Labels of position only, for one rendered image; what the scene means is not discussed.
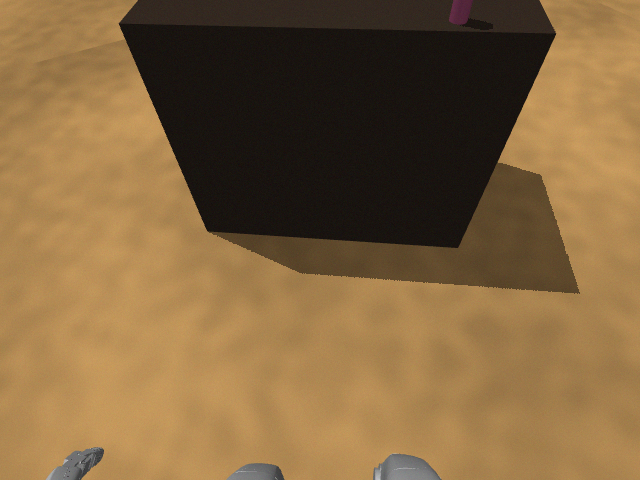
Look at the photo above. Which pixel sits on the left robot hand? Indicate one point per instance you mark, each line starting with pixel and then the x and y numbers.
pixel 77 464

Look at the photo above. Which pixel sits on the can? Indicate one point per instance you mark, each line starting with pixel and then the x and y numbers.
pixel 460 11

